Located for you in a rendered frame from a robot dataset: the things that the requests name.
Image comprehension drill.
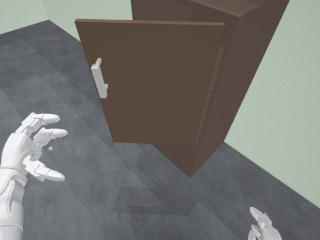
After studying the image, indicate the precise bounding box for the robot left forearm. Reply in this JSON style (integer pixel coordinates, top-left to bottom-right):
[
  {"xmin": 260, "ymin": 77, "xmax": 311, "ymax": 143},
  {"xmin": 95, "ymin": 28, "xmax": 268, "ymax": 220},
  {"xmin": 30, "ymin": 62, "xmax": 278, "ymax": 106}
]
[{"xmin": 0, "ymin": 167, "xmax": 28, "ymax": 240}]

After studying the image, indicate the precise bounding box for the cupboard door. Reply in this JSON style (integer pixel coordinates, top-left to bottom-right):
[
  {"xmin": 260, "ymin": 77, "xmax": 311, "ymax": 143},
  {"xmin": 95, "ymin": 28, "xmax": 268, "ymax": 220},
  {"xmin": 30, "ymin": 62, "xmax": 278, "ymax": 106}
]
[{"xmin": 74, "ymin": 18, "xmax": 225, "ymax": 146}]

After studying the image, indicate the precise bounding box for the right robot hand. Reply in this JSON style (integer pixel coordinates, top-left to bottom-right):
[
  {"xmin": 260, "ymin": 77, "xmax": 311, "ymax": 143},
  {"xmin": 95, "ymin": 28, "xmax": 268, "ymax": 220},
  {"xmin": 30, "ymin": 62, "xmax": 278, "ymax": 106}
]
[{"xmin": 248, "ymin": 207, "xmax": 282, "ymax": 240}]

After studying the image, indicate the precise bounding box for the left robot hand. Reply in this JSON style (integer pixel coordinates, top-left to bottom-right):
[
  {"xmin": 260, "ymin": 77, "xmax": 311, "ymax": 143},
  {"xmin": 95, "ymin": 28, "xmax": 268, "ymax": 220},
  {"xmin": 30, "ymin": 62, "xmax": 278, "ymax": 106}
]
[{"xmin": 0, "ymin": 112, "xmax": 68, "ymax": 182}]

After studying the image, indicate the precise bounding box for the handle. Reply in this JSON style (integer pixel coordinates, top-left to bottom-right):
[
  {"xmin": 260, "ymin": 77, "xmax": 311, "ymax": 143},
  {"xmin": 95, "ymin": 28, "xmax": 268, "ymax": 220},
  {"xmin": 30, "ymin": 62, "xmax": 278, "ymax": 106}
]
[{"xmin": 91, "ymin": 58, "xmax": 108, "ymax": 98}]

